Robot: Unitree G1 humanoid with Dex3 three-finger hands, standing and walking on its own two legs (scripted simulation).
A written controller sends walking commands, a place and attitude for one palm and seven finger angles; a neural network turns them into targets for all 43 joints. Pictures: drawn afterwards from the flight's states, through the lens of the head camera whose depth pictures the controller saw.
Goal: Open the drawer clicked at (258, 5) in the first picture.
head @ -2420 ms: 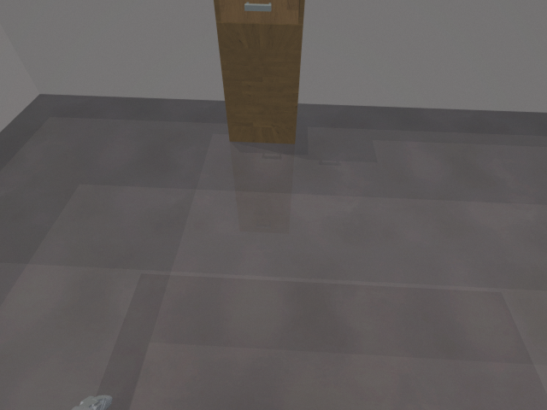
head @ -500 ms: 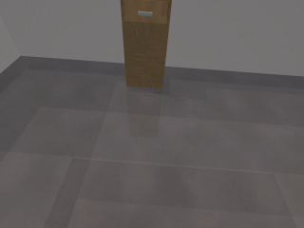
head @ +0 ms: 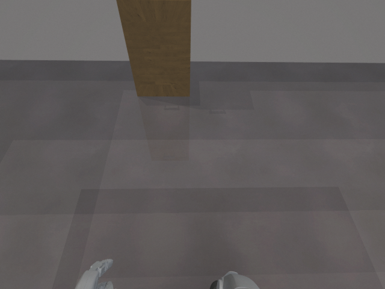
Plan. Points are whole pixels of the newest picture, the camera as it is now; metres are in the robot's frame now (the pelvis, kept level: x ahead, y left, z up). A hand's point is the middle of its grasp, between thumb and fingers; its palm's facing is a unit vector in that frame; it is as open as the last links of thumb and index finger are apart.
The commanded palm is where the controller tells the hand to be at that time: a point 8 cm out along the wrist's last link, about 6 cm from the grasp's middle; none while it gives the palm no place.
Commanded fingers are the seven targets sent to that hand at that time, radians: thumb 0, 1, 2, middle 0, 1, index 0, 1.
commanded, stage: walk to a spot facing it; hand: left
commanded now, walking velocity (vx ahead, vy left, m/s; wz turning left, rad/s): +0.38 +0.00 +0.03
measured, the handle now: out of the picture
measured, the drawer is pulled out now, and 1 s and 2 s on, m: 0.00 0.00 0.00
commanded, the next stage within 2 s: take the last steps up to it in 1.08 s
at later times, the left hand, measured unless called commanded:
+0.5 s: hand (95, 254) +0.22 +0.24 -0.15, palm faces +0.04 -0.99 -0.14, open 7.4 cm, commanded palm none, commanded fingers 0.00 0.90 0.90 -0.20 -0.30 -0.20 -0.30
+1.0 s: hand (143, 145) +0.54 +0.17 -0.14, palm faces -0.04 -0.98 -0.21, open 7.2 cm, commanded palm none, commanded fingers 0.00 0.90 0.90 -0.20 -0.30 -0.20 -0.30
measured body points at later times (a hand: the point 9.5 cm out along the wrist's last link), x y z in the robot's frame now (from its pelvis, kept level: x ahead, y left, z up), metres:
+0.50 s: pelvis +0.22 +0.06 +0.03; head +0.22 +0.09 +0.48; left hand +0.21 +0.30 -0.14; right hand +0.26 -0.18 -0.10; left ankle +0.22 +0.14 -0.71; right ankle +0.19 -0.08 -0.61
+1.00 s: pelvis +0.44 -0.01 +0.02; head +0.45 -0.02 +0.47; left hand +0.54 +0.22 -0.12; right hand +0.38 -0.22 -0.14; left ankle +0.41 +0.14 -0.62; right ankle +0.48 -0.09 -0.71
